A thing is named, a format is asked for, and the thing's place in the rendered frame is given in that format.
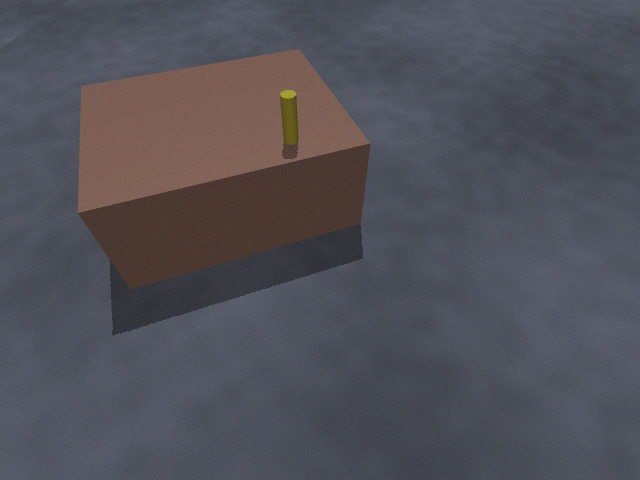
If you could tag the can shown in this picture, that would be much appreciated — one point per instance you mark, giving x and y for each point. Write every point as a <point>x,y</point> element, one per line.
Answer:
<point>289,116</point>

